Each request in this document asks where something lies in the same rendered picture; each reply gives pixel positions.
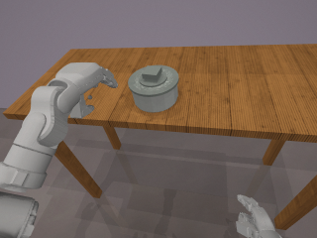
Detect robot left forearm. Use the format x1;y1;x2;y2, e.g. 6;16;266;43
0;77;81;193

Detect left robot upper arm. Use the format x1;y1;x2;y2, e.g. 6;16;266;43
0;191;39;238

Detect right robot hand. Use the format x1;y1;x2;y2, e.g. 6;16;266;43
236;194;275;238

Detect lid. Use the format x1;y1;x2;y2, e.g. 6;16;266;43
128;64;179;97

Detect table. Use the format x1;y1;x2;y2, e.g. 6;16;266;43
3;44;317;230

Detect left robot hand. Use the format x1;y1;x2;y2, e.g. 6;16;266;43
55;62;118;119

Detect pot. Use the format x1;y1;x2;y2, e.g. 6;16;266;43
132;86;178;113

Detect knob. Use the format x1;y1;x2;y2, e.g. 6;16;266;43
142;65;162;80

